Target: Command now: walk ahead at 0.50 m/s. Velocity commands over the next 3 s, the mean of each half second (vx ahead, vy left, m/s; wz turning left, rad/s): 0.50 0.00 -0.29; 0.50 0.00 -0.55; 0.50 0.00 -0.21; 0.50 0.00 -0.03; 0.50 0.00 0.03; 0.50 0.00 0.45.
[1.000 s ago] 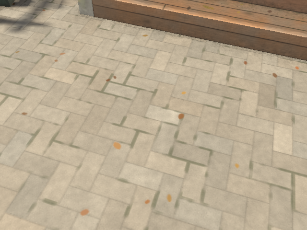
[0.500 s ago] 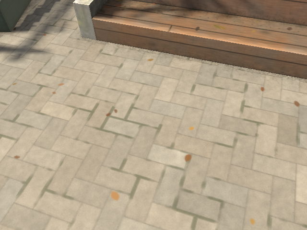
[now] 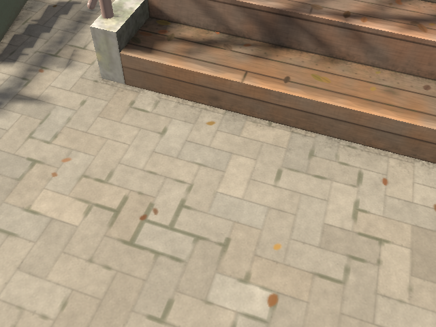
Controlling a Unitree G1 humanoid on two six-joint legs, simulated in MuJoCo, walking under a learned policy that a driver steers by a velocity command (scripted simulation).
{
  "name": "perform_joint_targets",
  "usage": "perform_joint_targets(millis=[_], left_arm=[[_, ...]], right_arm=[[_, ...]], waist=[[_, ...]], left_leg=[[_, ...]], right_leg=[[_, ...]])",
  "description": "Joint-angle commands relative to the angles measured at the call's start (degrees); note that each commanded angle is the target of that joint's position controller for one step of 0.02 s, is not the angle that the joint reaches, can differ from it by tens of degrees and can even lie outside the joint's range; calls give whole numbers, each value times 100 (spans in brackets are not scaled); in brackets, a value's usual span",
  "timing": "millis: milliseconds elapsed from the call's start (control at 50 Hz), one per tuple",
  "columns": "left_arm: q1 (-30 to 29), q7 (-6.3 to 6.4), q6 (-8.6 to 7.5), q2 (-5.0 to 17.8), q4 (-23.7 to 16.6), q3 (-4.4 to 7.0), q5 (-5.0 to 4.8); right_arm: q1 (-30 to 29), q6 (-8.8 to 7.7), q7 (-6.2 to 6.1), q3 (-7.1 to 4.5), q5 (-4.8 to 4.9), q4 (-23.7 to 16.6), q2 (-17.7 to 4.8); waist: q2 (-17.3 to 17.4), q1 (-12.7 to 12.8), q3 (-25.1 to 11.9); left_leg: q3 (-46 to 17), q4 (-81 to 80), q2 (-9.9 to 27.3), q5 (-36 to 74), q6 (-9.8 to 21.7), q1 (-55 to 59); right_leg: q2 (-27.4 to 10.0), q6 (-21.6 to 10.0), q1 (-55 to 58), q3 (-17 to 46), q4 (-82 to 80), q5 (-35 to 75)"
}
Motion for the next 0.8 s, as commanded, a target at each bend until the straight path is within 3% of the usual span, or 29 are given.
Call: perform_joint_targets(millis=[20, 80, 180, 280, 320, 340, 360, 380, 400, 420, 440, 460, 480, 500, 520, 540, 600, 660, 700, 740, 800], left_arm=[[125, 36, 9, 385, -326, 133, 46], [-254, 57, 76, 315, -462, 125, 84], [-1056, -60, 33, 145, -652, 53, 28], [-1695, -209, 37, 154, -1011, 30, 2], [-1724, -287, 38, 211, -1123, 49, 17], [-1596, -313, 42, 288, -1149, 88, 28], [-1300, -321, 59, 414, -1126, 159, 42], [-579, -312, 73, 602, -966, 289, 40], [386, -242, 95, 984, -729, 484, 20], [896, -162, 117, 1680, -685, 662, -4], [911, -167, 90, 1376, -766, 537, -41], [755, -155, 62, 1041, -783, 426, 23], [432, -138, 40, 879, -846, 386, 42], [65, -135, 41, 732, -926, 337, 48], [-194, -120, 34, 576, -1024, 278, 97], [-325, -106, 43, 529, -1102, 260, 121], [-226, -9, 18, 746, -1115, 324, 70], [29, 84, 44, 855, -1045, 367, 26], [197, 112, 78, 863, -992, 374, 9], [387, 119, 105, 869, -910, 384, -19], [490, 156, 161, 799, -857, 382, -29]], right_arm=[[37, -125, -3, -135, -29, -209, -596], [213, -164, -68, -189, -26, -38, -794], [476, -145, -168, -207, -30, 188, -925], [803, -21, -201, -248, 39, 470, -984], [752, 68, -231, -283, 67, 492, -1046], [660, 110, -256, -308, 77, 462, -1126], [583, 157, -291, -335, 83, 425, -1210], [482, 223, -330, -335, 79, 382, -1221], [532, 239, -378, -283, 35, 290, -1122], [1024, 100, -295, -55, -121, 15, -497], [850, -140, -198, -4, -84, 27, -492], [304, -310, -103, -114, 155, -125, -880], [-14, -399, -92, -95, 213, -229, -877], [-134, -414, -131, -117, 100, -226, -853], [-97, -361, -166, -173, 14, -216, -906], [-34, -285, -169, -186, -26, -222, -870], [-112, -138, -202, -163, -85, -313, -666], [-788, -137, -195, -101, -82, -530, -496], [-1168, -167, -151, -70, -30, -653, -431], [-1429, -197, -113, -80, 32, -774, -494], [-1463, -263, -51, -145, 57, -842, -714]], waist=[[783, 64, -306], [593, 51, -100], [515, -265, 87], [415, -470, 309], [472, -393, 283], [553, -278, 157], [656, -95, -98], [613, 316, -504], [329, 714, -1042], [-994, 507, -1751], [-988, 532, -2345], [-693, 670, -1747], [-272, 551, -1167], [132, 323, -713], [56, 109, -534], [-42, -25, -466], [-91, -97, -321], [-136, 130, -172], [-242, 293, -138], [-282, 391, -109], [-344, 332, -122]], left_leg=[[-1642, -1694, 1414, 272, 976, 866], [-1168, -1907, 1417, 891, 1061, 848], [-273, -2054, 1277, 1017, 762, 1066], [51, -1803, 1652, 1276, 638, 2134], [172, -1430, 1766, 2051, 526, 2502], [272, -1084, 1765, 2981, 454, 2585], [384, -540, 1729, 4044, 371, 2622], [588, 462, 1567, 4702, 228, 2432], [691, 1876, 1311, 4078, 18, 1498], [678, 4172, 428, 838, -386, -1059], [-471, 5129, -204, -2375, -423, -2194], [-870, 5346, 189, -2063, -264, -2748], [-779, 5000, 451, -1560, -163, -2744], [-722, 4439, 648, -1230, -179, -2482], [-735, 4025, 801, -1003, -224, -2050], [-739, 3821, 827, -896, -293, -1765], [-587, 3001, 746, -424, -582, -1643], [-558, 1622, 534, 741, -708, -1478], [-527, 897, 347, 1348, -711, -1156], [-594, 566, 251, 1536, -685, -985], [-801, 170, 236, 1135, -552, -911]], right_leg=[[-502, 72, -949, 222, -143, 555], [-547, 249, -1334, 200, -856, 1234], [-334, 200, -1187, 42, -2435, 2659], [-187, -26, -1528, 5, -3088, 2407], [-83, -179, -1485, -159, -3172, 1870], [62, -275, -1199, -333, -3170, 1559], [270, -380, -707, -542, -3131, 1274], [525, -529, 250, -707, -3324, 1343], [444, -777, 1835, -248, -3431, 1528], [-1023, -1784, 4165, 2522, -3612, 931], [-1616, -2219, 4866, 4595, -4633, 405], [-1450, -1883, 4489, 3864, -4753, 388], [-1215, -1666, 3692, 3089, -4773, 734], [-990, -1517, 2815, 2511, -4873, 1278], [-824, -1443, 2187, 2156, -5010, 1765], [-702, -1451, 1802, 2035, -5151, 1969], [-534, -1493, 1234, 1596, -5327, 2502], [-237, -1236, 994, 1269, -5299, 2250], [-143, -1082, 893, 1250, -5245, 1881], [-238, -1025, 1001, 1476, -5140, 1621], [-444, -939, 1569, 1970, -4648, 1467]])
